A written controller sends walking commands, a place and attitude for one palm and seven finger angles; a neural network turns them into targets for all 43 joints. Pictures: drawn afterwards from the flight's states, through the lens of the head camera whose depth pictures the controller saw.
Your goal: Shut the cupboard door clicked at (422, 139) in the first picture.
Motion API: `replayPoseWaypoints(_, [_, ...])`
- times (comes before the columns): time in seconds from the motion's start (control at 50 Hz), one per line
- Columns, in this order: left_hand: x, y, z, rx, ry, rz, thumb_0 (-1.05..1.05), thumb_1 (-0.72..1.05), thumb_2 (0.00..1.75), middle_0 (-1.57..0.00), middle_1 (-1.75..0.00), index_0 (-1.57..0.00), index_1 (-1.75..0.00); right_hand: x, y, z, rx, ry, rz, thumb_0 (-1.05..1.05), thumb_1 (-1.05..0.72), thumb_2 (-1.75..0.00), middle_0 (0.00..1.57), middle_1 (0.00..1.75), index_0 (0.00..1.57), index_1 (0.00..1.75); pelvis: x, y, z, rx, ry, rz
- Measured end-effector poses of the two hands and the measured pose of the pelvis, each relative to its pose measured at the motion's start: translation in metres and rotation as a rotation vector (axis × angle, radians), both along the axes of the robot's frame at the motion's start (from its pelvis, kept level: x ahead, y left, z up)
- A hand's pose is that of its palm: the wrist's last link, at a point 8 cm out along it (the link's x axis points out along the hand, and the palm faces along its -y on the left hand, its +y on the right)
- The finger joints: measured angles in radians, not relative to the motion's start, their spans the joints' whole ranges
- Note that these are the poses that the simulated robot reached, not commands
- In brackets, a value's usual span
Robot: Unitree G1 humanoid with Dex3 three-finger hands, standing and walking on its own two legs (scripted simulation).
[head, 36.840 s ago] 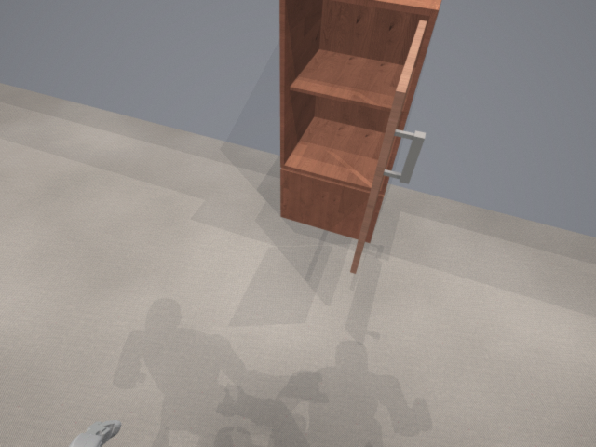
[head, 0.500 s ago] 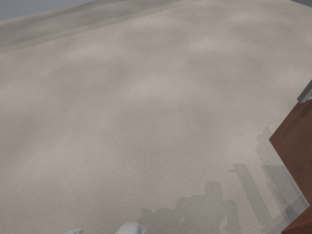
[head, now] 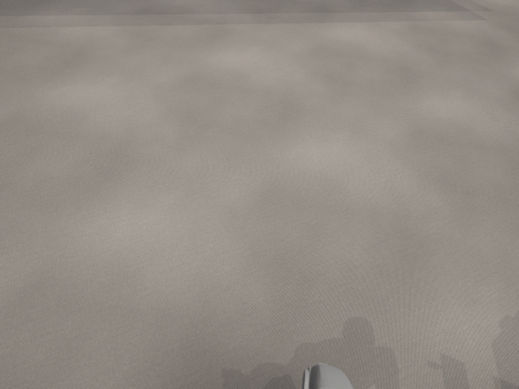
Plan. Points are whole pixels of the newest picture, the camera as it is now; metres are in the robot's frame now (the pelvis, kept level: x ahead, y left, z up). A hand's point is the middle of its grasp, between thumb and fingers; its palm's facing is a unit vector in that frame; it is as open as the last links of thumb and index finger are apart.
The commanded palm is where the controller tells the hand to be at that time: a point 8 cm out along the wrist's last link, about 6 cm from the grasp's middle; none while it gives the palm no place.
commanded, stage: walk to a spot facing it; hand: left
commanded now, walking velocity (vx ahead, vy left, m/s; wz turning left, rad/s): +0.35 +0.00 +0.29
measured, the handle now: out of the picture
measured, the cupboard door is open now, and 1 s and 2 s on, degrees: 67 67 67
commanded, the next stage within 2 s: turn to face it in 0.44 s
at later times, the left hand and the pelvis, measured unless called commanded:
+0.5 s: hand (194, 314) +0.26 +0.13 -0.15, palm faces +0.22 -0.95 -0.21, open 7.3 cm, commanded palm none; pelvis +0.20 -0.06 +0.00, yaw +14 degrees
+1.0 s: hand (171, 321) +0.25 +0.18 -0.17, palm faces +0.22 -0.96 -0.18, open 7.3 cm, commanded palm none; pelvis +0.26 -0.01 +0.00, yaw +7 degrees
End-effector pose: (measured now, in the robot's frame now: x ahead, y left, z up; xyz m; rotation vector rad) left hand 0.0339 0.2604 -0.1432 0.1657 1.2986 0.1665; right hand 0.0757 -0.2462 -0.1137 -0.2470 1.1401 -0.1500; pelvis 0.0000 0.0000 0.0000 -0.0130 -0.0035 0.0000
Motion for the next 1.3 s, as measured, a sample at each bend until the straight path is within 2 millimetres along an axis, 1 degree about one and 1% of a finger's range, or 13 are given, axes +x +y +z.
replayPoseWaypoints(0.22, [0.175,-0.037,0.027,-0.006,-0.247,-0.040,0.00,0.91,0.90,-0.19,-0.30,-0.20,-0.30,0.011,-0.003,-0.021,0.085,0.216,-0.071,0.01,-0.90,-0.90,0.21,0.30,0.20,0.30,0.096,-0.024,0.002,0.032,-0.003,0.059])
replayPoseWaypoints(0.3, [0.225,-0.058,0.021,0.012,-0.280,-0.051,0.00,0.91,0.90,-0.19,-0.30,-0.20,-0.30,0.031,-0.022,-0.041,0.104,0.299,-0.087,0.01,-0.90,-0.90,0.21,0.30,0.20,0.30,0.142,-0.043,-0.013,0.045,0.005,0.086])
replayPoseWaypoints(0.34, [0.237,-0.066,0.018,0.026,-0.292,-0.032,0.00,0.91,0.90,-0.20,-0.30,-0.20,-0.30,0.050,-0.034,-0.049,0.101,0.334,-0.071,0.01,-0.90,-0.90,0.21,0.30,0.20,0.30,0.157,-0.051,-0.018,0.031,0.005,0.113])
replayPoseWaypoints(0.46, [0.216,-0.081,0.020,0.020,-0.194,0.109,0.00,0.91,0.90,-0.20,-0.30,-0.20,-0.30,0.149,-0.057,-0.033,0.052,0.275,0.042,0.01,-0.90,-0.90,0.20,0.29,0.19,0.30,0.193,-0.060,-0.002,0.024,0.003,0.209])
replayPoseWaypoints(0.56, [0.186,-0.076,0.017,0.027,-0.105,0.238,-0.01,0.94,0.90,-0.20,-0.30,-0.20,-0.30,0.242,-0.052,-0.016,0.020,0.166,0.160,0.01,-0.91,-0.90,0.20,0.29,0.19,0.30,0.218,-0.059,0.005,0.013,0.016,0.283])
replayPoseWaypoints(0.68, [0.153,-0.070,0.000,-0.008,-0.001,0.326,0.00,0.93,0.90,-0.20,-0.30,-0.20,-0.30,0.335,-0.006,-0.004,0.002,0.021,0.296,0.01,-0.91,-0.90,0.20,0.29,0.19,0.30,0.242,-0.041,0.001,-0.008,0.012,0.297])
replayPoseWaypoints(0.76, [0.139,-0.069,-0.017,-0.062,0.089,0.346,0.00,0.92,0.90,-0.20,-0.30,-0.20,-0.30,0.367,0.036,-0.002,0.023,-0.074,0.337,0.01,-0.91,-0.90,0.20,0.29,0.19,0.30,0.256,-0.021,-0.008,-0.023,-0.001,0.261])
replayPoseWaypoints(0.84, [0.143,-0.066,-0.017,-0.100,0.149,0.319,0.00,0.92,0.90,-0.19,-0.30,-0.20,-0.30,0.371,0.061,0.001,0.051,-0.104,0.324,0.01,-0.90,-0.90,0.20,0.29,0.19,0.30,0.260,-0.013,-0.004,-0.015,-0.014,0.212])
replayPoseWaypoints(0.94, [0.173,-0.049,-0.007,-0.079,0.118,0.262,0.00,0.91,0.90,-0.20,-0.30,-0.20,-0.30,0.350,0.059,-0.005,0.081,-0.069,0.246,0.01,-0.90,-0.90,0.21,0.30,0.20,0.30,0.258,-0.010,0.000,-0.021,-0.019,0.156])
replayPoseWaypoints(1.02, [0.207,-0.034,0.002,-0.029,0.060,0.198,0.00,0.91,0.90,-0.20,-0.30,-0.20,-0.30,0.322,0.033,-0.014,0.079,-0.012,0.146,0.01,-0.90,-0.90,0.21,0.30,0.20,0.30,0.259,-0.015,0.000,-0.018,-0.016,0.106])
replayPoseWaypoints(1.16, [0.268,-0.030,0.007,0.076,-0.048,0.058,0.00,0.91,0.90,-0.19,-0.30,-0.20,-0.30,0.275,-0.039,-0.041,0.039,0.071,-0.029,0.00,-0.90,-0.90,0.21,0.30,0.20,0.30,0.265,-0.037,-0.017,0.010,-0.003,0.015])
replayPoseWaypoints(1.22, [0.283,-0.035,0.014,0.086,-0.060,0.015,0.00,0.91,0.90,-0.19,-0.30,-0.20,-0.30,0.259,-0.059,-0.036,0.008,0.109,-0.079,0.01,-0.91,-0.90,0.20,0.29,0.20,0.30,0.266,-0.038,-0.013,0.005,0.003,-0.013])
replayPoseWaypoints(1.3, [0.299,-0.041,0.018,0.072,-0.042,-0.050,0.00,0.91,0.90,-0.19,-0.30,-0.20,-0.30,0.249,-0.068,-0.019,-0.013,0.098,-0.128,0.01,-0.91,-0.90,0.20,0.29,0.19,0.30,0.268,-0.038,-0.002,0.018,0.018,-0.061])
